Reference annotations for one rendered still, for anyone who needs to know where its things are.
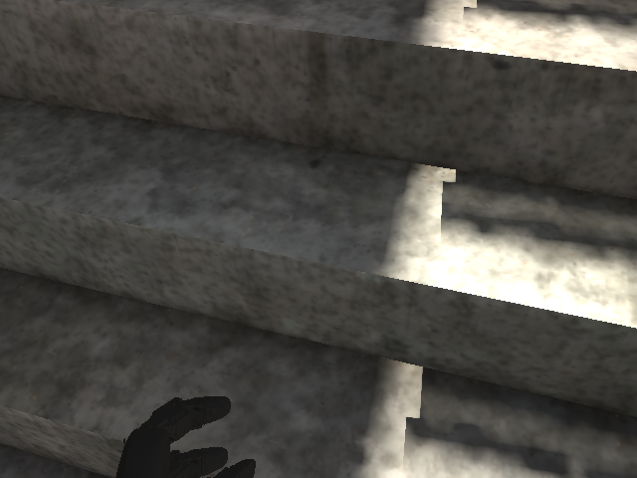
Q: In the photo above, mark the robot left hand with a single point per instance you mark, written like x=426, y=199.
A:
x=146, y=452

